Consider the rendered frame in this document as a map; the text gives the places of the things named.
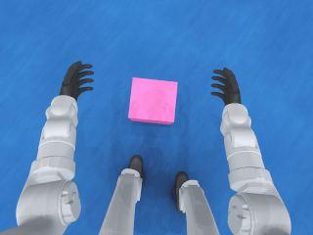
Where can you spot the right robot forearm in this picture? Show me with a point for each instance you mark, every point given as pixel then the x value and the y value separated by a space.
pixel 247 170

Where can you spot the left robot upper arm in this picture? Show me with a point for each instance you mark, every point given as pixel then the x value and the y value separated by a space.
pixel 47 208

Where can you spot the right robot upper arm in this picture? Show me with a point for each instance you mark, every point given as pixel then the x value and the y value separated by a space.
pixel 258 214

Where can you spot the left robot forearm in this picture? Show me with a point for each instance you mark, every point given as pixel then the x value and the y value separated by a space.
pixel 56 148

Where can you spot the left robot foot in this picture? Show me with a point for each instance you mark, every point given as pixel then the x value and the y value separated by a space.
pixel 136 163

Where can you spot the left robot hand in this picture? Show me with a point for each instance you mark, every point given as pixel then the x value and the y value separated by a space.
pixel 71 83

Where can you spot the robot right thigh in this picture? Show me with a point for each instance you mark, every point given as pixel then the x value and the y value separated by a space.
pixel 199 217

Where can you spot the right robot hand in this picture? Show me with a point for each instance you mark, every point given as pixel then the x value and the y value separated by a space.
pixel 232 94

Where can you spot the carton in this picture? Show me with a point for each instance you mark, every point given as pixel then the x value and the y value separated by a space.
pixel 152 100

